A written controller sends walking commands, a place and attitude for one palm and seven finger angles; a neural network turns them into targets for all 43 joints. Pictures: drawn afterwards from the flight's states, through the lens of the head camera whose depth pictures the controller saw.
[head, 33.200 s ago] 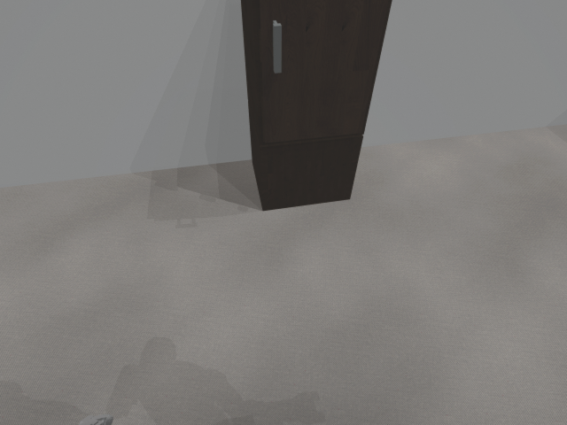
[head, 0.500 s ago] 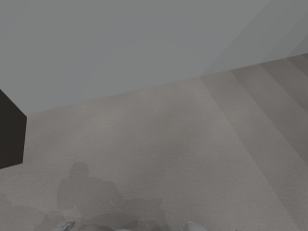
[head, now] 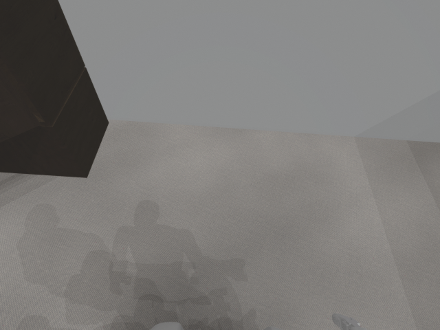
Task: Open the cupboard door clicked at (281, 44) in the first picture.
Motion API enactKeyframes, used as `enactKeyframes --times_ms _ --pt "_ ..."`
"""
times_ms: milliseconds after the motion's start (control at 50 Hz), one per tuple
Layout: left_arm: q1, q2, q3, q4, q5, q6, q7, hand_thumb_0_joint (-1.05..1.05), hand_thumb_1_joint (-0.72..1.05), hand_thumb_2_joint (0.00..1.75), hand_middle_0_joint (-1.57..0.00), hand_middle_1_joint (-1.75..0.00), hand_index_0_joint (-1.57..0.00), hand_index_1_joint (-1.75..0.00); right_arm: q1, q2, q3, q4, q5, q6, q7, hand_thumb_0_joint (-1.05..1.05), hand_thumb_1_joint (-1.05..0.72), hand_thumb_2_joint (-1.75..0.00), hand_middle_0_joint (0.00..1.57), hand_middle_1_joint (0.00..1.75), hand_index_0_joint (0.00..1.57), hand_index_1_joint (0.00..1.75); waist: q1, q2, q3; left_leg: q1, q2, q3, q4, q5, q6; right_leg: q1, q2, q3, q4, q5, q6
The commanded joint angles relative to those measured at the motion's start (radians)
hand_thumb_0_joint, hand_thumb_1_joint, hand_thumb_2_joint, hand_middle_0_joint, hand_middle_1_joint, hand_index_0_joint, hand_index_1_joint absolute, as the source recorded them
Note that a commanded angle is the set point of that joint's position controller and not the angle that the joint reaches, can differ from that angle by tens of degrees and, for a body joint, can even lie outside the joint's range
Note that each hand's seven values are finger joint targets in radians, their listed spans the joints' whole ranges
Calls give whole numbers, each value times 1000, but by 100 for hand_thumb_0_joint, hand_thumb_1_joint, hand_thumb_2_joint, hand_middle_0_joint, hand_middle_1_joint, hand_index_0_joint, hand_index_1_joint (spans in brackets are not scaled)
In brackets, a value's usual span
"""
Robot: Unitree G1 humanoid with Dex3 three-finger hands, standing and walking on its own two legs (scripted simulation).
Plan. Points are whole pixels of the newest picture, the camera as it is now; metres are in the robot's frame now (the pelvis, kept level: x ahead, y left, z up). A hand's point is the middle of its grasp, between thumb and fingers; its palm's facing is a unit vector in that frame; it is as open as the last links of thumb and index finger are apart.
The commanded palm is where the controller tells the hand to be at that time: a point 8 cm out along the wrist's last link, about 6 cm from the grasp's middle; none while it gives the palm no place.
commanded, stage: turn to face it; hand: left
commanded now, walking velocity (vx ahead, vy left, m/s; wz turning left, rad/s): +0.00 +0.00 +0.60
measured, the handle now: out of the picture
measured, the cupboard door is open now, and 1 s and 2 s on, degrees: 43 43 43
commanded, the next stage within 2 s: take the last steps up to it in 1.20 s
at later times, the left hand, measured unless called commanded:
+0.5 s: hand out of the picture +0.04 +0.16 -0.13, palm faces +0.29 -0.92 -0.26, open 7.4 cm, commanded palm none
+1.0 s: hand out of the picture -0.01 +0.19 -0.14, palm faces +0.56 -0.78 -0.27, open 7.4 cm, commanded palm none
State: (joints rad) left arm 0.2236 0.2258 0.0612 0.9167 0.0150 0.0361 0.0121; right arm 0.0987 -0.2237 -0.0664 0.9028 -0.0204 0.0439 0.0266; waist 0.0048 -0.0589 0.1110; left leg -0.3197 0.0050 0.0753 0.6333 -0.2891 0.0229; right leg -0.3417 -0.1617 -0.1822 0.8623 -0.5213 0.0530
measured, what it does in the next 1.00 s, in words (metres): steps on the spot, turning left: right foot, then left foot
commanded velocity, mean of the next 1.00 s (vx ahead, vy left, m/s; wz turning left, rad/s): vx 0.00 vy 0.00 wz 0.55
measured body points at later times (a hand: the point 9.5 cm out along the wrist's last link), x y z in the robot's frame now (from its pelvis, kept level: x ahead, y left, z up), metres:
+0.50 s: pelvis +0.02 -0.05 +0.02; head +0.07 -0.06 +0.46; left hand +0.03 +0.20 -0.11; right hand +0.16 -0.28 -0.14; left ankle -0.04 +0.08 -0.65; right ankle +0.03 -0.15 -0.72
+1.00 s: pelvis +0.03 -0.05 +0.01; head +0.07 -0.03 +0.46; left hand -0.04 +0.23 -0.12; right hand +0.23 -0.22 -0.13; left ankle -0.03 +0.06 -0.72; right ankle +0.11 -0.17 -0.69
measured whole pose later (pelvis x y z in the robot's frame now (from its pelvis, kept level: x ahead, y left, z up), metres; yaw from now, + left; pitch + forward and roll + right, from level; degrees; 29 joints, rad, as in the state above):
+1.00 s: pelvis +0.03 -0.05 +0.01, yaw +34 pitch +1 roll -1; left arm 0.15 0.24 0.07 0.90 0.01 0.04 0.01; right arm 0.17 -0.22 -0.06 0.93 -0.03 0.05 0.00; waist -0.01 0.02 0.08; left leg -0.29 -0.01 -0.06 0.53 -0.25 0.00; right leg -0.38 -0.05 -0.03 0.78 -0.41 0.07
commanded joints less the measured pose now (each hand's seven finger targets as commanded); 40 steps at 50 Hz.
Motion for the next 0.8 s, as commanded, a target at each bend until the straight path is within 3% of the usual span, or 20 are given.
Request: enactKeyframes --times_ms 0,40,80,160,220,240,260,280,300,320,380,520,560,600,620,640,660,680,720,780 --pt "-116 94 33 -123 2 -13 7 0 90 90 -20 -30 -20 -30 127 -223 -55 -42 -7 -21 -41 0 -90 -90 20 30 20 30 -72 277 -164 201 318 -389 -270 457 184 -276 27 176 311 -5 31" --pt "-74 91 35 -95 3 -7 -3 0 90 90 -20 -30 -20 -30 69 -199 -44 -56 -7 -27 -42 0 -90 -90 20 30 20 30 -30 206 -138 148 242 -305 -276 428 140 -224 46 173 279 83 32" --pt "-57 87 32 -91 1 -8 -6 0 90 90 -20 -30 -20 -30 68 -201 -42 -57 -6 -30 -40 0 -90 -90 20 30 20 30 -20 191 -155 168 223 -283 -266 439 134 -188 64 164 191 92 34" --pt "-58 78 28 -102 -3 -9 -3 0 90 90 -20 -30 -20 -30 51 -209 -50 -58 -11 -18 -34 0 -90 -90 20 30 20 30 -21 223 -137 83 201 -324 -256 331 130 -55 114 131 -29 81 27" --pt "18 85 30 -92 -5 -22 -1 0 90 90 -20 -30 -20 -30 9 -207 -55 -71 -6 -10 -32 0 -90 -90 20 30 20 30 15 238 -150 4 167 -349 -193 305 102 111 152 109 -244 186 17" --pt "55 104 36 -84 -4 -31 3 0 90 90 -20 -30 -20 -30 1 -190 -54 -78 1 -9 -30 0 -90 -90 20 30 20 30 36 184 -164 -55 130 -334 -138 249 67 218 136 116 -384 275 10" --pt "94 173 51 -81 9 -44 13 0 90 90 -20 -30 -20 -30 14 -138 -48 -89 11 -10 -25 0 -90 -90 20 30 20 30 55 -18 -186 -201 32 -250 27 51 4 360 -39 291 -532 285 -34" --pt "99 256 64 -86 19 -47 20 0 90 90 -20 -30 -20 -30 4 -86 -41 -114 13 -12 -18 0 -90 -90 20 30 20 30 67 -272 -167 -311 -97 -96 292 -313 -63 358 -305 537 -597 427 -156" --pt "77 223 50 -91 9 -49 25 0 90 90 -20 -30 -20 -30 8 -133 -49 -92 2 -1 -19 0 -90 -90 20 30 20 30 49 -224 -153 -281 -33 -167 509 -317 -50 236 -335 520 -592 442 -202" --pt "14 189 44 -101 7 -48 27 0 90 90 -20 -30 -20 -30 7 -122 -51 -77 2 7 -16 0 -90 -90 20 30 20 30 17 -205 -118 -286 -9 -163 612 -259 -57 187 -278 465 -577 450 -205" --pt "-72 130 26 -123 11 -48 27 0 90 90 -20 -30 -20 -30 34 -86 -37 -49 5 18 3 0 -90 -90 20 30 20 30 -31 -150 -100 -243 23 -99 590 -139 -82 162 -168 189 -524 587 -153" --pt "57 186 49 -70 15 -49 23 0 90 90 -20 -30 -20 -30 -54 -45 -11 -62 11 4 8 0 -90 -90 20 30 20 30 43 -144 -136 -145 6 17 166 -186 -79 323 -207 99 -429 842 -158" --pt "62 195 55 -63 14 -48 20 0 90 90 -20 -30 -20 -30 -34 -50 -11 -62 12 -4 5 0 -90 -90 20 30 20 30 34 -146 -157 -94 -4 40 62 -150 -68 335 -216 77 -383 875 -147" --pt "46 196 59 -60 6 -45 14 0 90 90 -20 -30 -20 -30 26 -76 -17 -51 8 -11 2 0 -90 -90 20 30 20 30 -5 -111 -179 51 -13 52 -109 -14 -52 268 -201 24 -282 823 -98" --pt "26 185 58 -72 -3 -42 9 0 90 90 -20 -30 -20 -30 96 -120 -31 -37 3 -19 1 0 -90 -90 20 30 20 30 -52 -10 -216 219 30 4 -209 162 -24 148 -179 -16 -143 724 -52" --pt "12 116 47 -112 -10 -36 -1 0 90 90 -20 -30 -20 -30 166 -240 -61 -28 -7 -26 -6 0 -90 -90 20 30 20 30 -89 307 -259 403 302 -370 -235 526 109 -147 -29 -45 94 153 25" --pt "-62 89 24 -155 -1 -26 5 0 90 90 -20 -30 -20 -30 230 -293 -70 -8 -3 -15 -15 0 -90 -90 20 30 20 30 -116 347 -246 382 431 -474 -246 738 224 -252 26 62 230 -172 27" --pt "-116 95 24 -157 5 -14 17 0 90 90 -20 -30 -20 -30 242 -265 -62 -2 -2 -18 -25 0 -90 -90 20 30 20 30 -116 296 -245 343 403 -456 -233 679 225 -269 22 138 286 -138 23" --pt "-118 93 31 -119 0 -12 10 0 90 90 -20 -30 -20 -30 138 -223 -51 -32 -7 -23 -43 0 -90 -90 20 30 20 30 -72 261 -162 215 317 -380 -260 550 188 -264 24 180 323 -12 31" --pt "-56 89 31 -80 2 -4 -3 0 90 90 -20 -30 -20 -30 69 -192 -34 -50 -6 -31 -43 0 -90 -90 20 30 20 30 -17 190 -134 140 232 -284 -284 440 137 -189 46 169 263 96 34"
